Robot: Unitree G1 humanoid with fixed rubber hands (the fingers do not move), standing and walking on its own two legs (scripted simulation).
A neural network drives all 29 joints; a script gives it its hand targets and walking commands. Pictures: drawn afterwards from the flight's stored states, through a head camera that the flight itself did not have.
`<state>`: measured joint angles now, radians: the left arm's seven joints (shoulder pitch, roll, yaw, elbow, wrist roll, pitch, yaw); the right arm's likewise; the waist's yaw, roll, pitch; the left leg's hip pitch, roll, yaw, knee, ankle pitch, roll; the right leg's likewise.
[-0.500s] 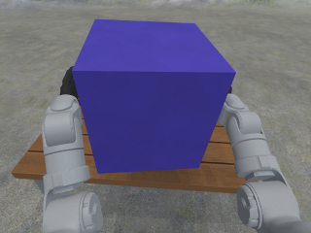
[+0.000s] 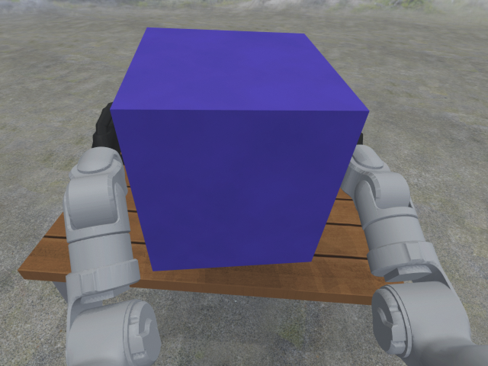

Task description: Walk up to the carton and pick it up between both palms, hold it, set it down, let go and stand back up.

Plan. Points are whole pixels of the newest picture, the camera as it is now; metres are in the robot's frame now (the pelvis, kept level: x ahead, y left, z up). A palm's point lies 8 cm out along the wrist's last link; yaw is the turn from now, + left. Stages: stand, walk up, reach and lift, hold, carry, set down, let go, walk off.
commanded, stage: hold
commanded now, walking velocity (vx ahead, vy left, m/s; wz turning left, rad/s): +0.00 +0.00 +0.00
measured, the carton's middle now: (231, 147) +0.41 +0.01 +0.21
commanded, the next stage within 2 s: none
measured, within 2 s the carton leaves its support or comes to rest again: neither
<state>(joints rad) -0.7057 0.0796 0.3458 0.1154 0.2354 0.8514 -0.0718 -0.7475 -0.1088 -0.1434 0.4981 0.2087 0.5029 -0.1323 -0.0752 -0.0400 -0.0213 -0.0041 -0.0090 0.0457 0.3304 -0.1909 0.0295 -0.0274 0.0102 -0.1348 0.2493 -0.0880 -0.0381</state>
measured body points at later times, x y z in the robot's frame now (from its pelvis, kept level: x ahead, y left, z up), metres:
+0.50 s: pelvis +0.00 +0.00 +0.00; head -0.06 +0.02 +0.45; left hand +0.38 +0.18 +0.24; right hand +0.38 -0.18 +0.22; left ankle +0.01 +0.09 -0.75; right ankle +0.05 -0.09 -0.75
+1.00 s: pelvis +0.00 +0.00 +0.00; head -0.06 +0.02 +0.45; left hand +0.38 +0.18 +0.24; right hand +0.38 -0.18 +0.22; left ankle +0.01 +0.09 -0.75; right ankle +0.05 -0.09 -0.75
